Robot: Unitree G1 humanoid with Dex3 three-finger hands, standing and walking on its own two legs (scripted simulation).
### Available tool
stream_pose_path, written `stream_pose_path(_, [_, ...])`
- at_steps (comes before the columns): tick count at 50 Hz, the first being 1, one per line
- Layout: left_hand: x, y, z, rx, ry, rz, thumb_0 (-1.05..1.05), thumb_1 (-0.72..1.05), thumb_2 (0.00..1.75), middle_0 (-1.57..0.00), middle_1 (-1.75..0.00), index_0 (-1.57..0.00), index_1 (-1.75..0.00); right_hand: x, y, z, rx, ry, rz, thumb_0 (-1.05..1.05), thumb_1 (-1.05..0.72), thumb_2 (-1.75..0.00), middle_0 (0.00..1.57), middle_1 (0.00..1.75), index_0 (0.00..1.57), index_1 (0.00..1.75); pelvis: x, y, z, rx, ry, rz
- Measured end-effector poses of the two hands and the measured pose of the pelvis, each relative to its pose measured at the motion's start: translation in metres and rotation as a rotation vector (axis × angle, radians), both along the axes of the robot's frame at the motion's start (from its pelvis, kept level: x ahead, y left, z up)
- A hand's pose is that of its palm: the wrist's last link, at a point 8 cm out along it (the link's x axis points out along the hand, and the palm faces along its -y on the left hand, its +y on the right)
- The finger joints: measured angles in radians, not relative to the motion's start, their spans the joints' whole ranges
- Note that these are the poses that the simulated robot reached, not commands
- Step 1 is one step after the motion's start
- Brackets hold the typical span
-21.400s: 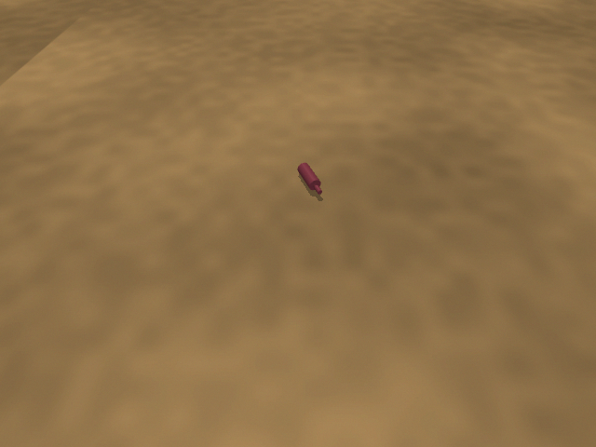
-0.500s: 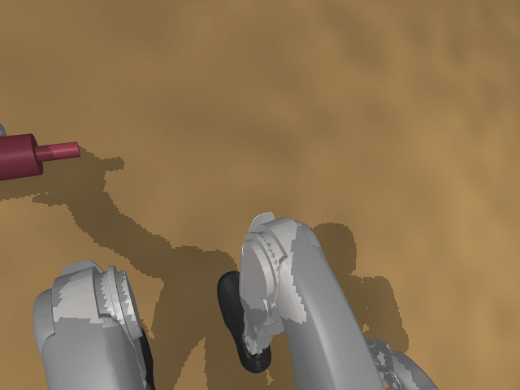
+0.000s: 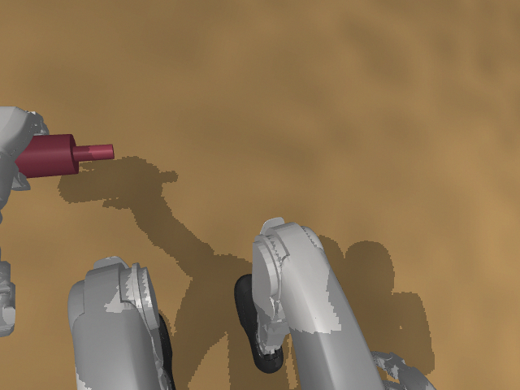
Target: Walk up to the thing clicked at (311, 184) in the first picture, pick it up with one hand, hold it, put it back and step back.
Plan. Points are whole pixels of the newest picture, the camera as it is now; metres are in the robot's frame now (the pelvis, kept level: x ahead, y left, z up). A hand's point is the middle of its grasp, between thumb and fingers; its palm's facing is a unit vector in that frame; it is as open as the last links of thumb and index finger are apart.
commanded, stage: lift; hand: left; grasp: from above
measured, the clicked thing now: (40, 156) +0.49 +0.25 -0.20
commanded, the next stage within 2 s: hold in 1.72 s
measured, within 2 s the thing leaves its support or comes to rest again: neither
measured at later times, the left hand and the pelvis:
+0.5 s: hand out of the picture +0.42 +0.29 -0.07, palm faces -0.49 -0.06 -0.87, open 9.2 cm; pelvis +0.00 +0.01 +0.07, yaw +3 degrees
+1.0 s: hand out of the picture +0.36 +0.29 +0.14, palm faces -0.47 -0.09 -0.88, open 9.2 cm; pelvis +0.02 +0.01 +0.24, yaw +6 degrees
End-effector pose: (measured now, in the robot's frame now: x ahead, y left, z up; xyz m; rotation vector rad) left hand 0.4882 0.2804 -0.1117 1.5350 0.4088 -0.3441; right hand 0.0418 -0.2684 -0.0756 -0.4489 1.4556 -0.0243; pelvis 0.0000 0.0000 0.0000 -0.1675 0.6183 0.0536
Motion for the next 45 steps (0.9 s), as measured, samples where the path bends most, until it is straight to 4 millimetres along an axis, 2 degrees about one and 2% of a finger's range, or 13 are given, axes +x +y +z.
stream_pose_path(6, [-0.004,0.001,0.012,-0.004,0.012,0.006,-0.01,0.14,0.29,-0.87,-0.28,-0.87,-0.26,-0.009,0.000,0.007,-0.013,0.012,-0.042,0.01,-0.91,-0.91,0.20,0.30,0.20,0.30,-0.001,0.002,0.008,0.003,0.007,0.005])
stream_pose_path(11, [-0.012,0.004,0.027,-0.017,0.033,0.024,-0.01,0.14,0.30,-0.86,-0.30,-0.86,-0.28,-0.009,0.001,0.015,-0.016,0.010,-0.071,0.01,-0.92,-0.91,0.20,0.30,0.20,0.30,-0.001,0.003,0.019,0.010,0.014,0.010])
stream_pose_path(16, [-0.027,0.008,0.046,-0.025,0.048,0.021,-0.01,0.13,0.32,-0.85,-0.31,-0.85,-0.29,-0.001,0.001,0.025,-0.017,-0.010,-0.086,0.01,-0.92,-0.91,0.20,0.30,0.20,0.30,-0.001,0.004,0.034,0.018,0.022,0.018])
stream_pose_path(22, [-0.046,0.013,0.076,-0.035,0.046,0.020,0.00,0.12,0.36,-0.85,-0.33,-0.85,-0.31,0.022,0.000,0.041,-0.014,-0.058,-0.080,0.01,-0.92,-0.91,0.20,0.30,0.20,0.30,0.000,0.005,0.057,0.032,0.025,0.028])
stream_pose_path(29, [-0.066,0.018,0.124,-0.041,0.032,0.034,0.00,0.11,0.38,-0.84,-0.35,-0.84,-0.33,0.057,0.002,0.069,-0.003,-0.147,-0.061,0.01,-0.92,-0.91,0.20,0.30,0.20,0.30,0.003,0.005,0.092,0.048,0.011,0.035])
stream_pose_path(35, [-0.082,0.017,0.173,-0.047,0.021,0.045,0.00,0.10,0.39,-0.83,-0.37,-0.83,-0.35,0.082,0.008,0.101,0.015,-0.218,-0.058,0.01,-0.91,-0.91,0.20,0.30,0.20,0.30,0.007,0.006,0.129,0.061,-0.018,0.042])
stream_pose_path(45, [-0.110,0.011,0.265,-0.053,0.008,0.062,0.00,0.09,0.43,-0.82,-0.40,-0.82,-0.38,0.100,0.021,0.170,0.042,-0.298,-0.101,0.01,-0.91,-0.91,0.20,0.30,0.20,0.30,0.016,0.008,0.202,0.083,-0.105,0.050])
